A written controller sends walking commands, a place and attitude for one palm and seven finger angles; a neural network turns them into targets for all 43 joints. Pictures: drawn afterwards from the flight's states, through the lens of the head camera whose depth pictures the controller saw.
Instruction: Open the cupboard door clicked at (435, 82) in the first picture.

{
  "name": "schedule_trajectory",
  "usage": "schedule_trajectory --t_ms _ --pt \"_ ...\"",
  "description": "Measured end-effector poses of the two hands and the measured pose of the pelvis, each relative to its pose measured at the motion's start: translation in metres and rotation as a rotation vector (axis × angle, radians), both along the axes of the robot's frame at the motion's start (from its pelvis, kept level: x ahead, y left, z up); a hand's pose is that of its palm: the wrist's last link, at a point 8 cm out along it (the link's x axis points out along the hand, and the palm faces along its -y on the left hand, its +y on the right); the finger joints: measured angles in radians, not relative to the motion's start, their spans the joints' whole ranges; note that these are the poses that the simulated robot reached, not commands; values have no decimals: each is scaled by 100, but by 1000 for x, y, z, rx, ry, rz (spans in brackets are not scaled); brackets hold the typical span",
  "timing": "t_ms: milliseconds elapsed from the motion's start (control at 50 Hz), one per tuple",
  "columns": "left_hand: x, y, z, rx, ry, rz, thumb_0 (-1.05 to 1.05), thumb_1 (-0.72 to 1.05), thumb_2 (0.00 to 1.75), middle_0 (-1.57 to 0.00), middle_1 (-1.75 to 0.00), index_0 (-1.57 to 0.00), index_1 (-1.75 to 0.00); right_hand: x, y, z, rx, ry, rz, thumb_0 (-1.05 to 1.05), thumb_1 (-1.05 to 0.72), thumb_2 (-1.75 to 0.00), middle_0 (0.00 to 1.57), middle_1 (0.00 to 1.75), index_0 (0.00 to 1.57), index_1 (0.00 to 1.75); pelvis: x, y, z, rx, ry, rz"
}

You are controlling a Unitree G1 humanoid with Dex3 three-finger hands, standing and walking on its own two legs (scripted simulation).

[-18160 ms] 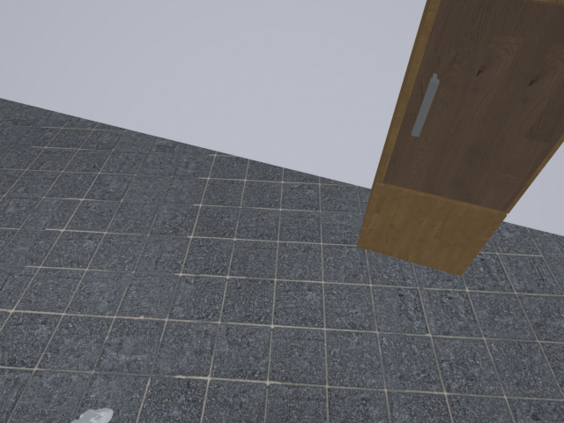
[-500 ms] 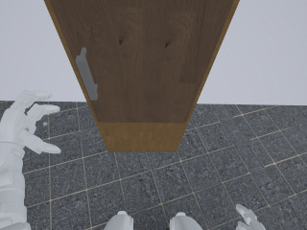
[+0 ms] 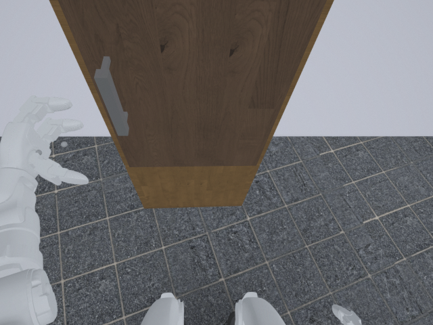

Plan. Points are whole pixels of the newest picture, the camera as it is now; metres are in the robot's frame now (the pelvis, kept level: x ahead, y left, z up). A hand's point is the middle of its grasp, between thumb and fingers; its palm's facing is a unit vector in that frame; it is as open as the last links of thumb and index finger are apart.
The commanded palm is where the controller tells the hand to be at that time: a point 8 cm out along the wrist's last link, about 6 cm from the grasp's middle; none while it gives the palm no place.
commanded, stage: move the hooked fingers beside the handle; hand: left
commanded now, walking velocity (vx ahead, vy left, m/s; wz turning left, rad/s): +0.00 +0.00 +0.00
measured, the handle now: (115, 99) +0.53 +0.21 +0.05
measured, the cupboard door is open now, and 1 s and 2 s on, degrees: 0 0 0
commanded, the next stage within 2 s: slide the fingers in behind the handle in 1.38 s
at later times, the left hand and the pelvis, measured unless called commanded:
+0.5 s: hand (76, 119) +0.47 +0.27 +0.06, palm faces +0.05 -1.00 -0.02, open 13.9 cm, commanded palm +0.45 +0.31 +0.05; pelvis +0.00 +0.00 -0.01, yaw -1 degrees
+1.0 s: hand (71, 117) +0.47 +0.28 +0.06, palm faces +0.05 -1.00 -0.02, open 13.9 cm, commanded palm +0.45 +0.31 +0.05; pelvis +0.00 +0.00 -0.01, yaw -1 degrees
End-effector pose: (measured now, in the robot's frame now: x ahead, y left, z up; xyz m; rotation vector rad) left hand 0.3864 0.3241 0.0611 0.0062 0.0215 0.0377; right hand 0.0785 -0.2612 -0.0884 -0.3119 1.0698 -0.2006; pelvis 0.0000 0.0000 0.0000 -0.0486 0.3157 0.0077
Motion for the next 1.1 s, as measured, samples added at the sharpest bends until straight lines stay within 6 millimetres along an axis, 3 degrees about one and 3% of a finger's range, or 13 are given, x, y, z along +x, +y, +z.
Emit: schedule_trajectory --t_ms 680,860,1100 --pt "73 -3 0 18 8 3 -1 -49 30 -30 -120 -30 -120 -70 -10 -11 -32 264 -100 0 -90 -90 20 30 20 30 -2 -2 -11 -15 80 -10" --pt "67 -2 -10 8 39 13 -1 -49 30 -30 -120 -30 -120 -67 -5 -10 -17 259 -108 0 -90 -90 20 30 20 30 1 0 -9 -14 77 -17" --pt "58 3 -5 9 21 -5 -1 -50 30 -30 -120 -30 -120 -48 -2 -9 -20 222 -75 0 -90 -90 20 30 20 30 2 3 -8 -21 65 -4"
